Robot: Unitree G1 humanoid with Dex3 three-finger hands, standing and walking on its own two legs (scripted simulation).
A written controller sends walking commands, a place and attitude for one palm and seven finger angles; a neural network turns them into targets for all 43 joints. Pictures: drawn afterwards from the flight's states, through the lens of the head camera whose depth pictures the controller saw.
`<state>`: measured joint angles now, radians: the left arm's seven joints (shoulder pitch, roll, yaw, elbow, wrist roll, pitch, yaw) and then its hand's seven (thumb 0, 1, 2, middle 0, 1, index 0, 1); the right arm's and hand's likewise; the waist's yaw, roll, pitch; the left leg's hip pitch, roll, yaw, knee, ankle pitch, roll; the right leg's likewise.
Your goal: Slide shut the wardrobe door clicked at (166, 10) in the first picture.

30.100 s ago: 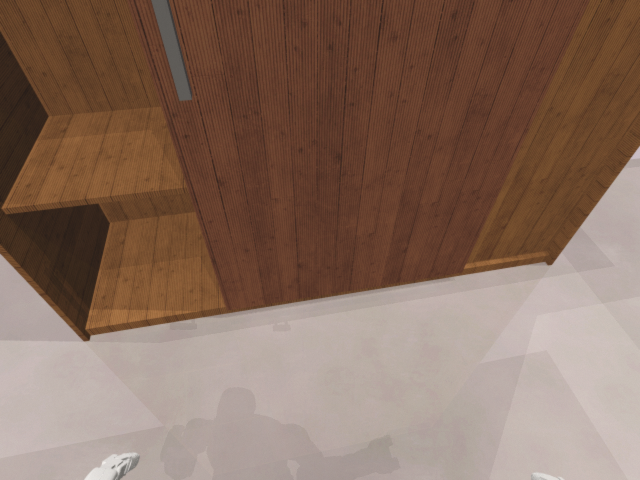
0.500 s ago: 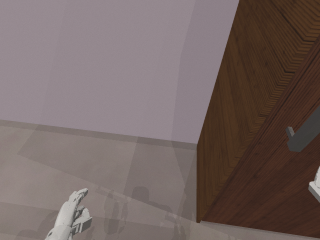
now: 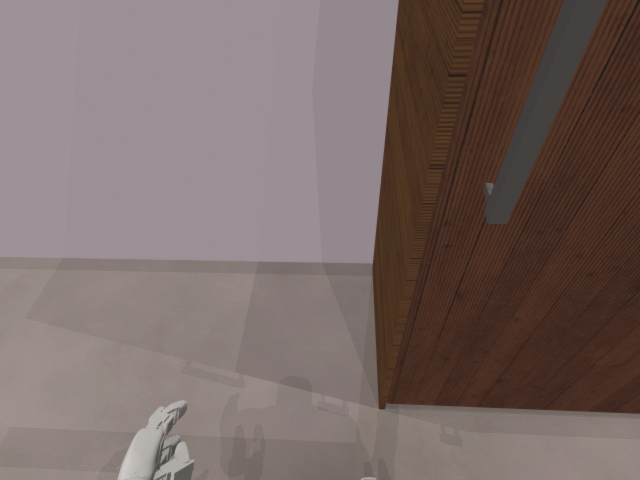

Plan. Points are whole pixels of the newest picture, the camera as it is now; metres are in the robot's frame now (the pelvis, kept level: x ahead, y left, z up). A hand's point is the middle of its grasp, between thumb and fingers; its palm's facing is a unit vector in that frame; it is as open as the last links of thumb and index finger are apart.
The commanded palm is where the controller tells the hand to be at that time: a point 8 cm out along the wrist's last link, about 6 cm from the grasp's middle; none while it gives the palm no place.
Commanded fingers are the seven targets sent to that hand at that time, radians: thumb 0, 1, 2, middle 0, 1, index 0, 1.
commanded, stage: step back with the hand held close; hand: right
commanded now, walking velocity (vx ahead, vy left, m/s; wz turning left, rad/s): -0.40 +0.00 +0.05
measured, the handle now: (539, 83) +0.43 -0.23 +0.29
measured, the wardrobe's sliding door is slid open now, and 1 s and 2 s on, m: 0.00 0.00 0.00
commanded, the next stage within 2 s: stop stepping back and stand still in 0.34 s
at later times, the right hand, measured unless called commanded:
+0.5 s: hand out of the picture +0.10 -0.34 +0.18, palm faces +0.37 +0.86 -0.35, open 7.4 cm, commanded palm +0.07 -0.37 +0.19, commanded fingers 0.00 -0.90 -0.90 0.20 0.30 0.20 0.30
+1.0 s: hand out of the picture +0.00 -0.49 +0.19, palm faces +0.52 +0.82 -0.24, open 7.4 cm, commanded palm -0.08 -0.51 +0.19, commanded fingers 0.00 -0.90 -0.90 0.20 0.30 0.20 0.30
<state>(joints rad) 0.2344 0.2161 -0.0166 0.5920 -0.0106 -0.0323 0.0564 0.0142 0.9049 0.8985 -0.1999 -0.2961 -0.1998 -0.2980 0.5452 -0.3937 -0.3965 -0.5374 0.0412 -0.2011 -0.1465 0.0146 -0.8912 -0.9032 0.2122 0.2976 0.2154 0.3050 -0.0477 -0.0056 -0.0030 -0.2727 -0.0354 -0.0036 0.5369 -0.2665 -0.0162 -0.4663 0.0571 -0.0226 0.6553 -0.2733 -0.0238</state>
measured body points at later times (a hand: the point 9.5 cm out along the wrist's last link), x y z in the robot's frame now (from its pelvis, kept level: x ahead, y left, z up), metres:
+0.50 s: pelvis -0.11 -0.09 -0.01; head -0.11 -0.14 +0.43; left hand +0.06 +0.15 -0.07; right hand +0.07 -0.38 +0.19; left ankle -0.22 +0.06 -0.73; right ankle +0.00 -0.13 -0.71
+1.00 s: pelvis -0.23 -0.22 -0.02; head -0.27 -0.26 +0.43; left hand -0.11 +0.05 -0.09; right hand -0.04 -0.53 +0.20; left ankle -0.22 -0.08 -0.70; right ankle -0.19 -0.35 -0.73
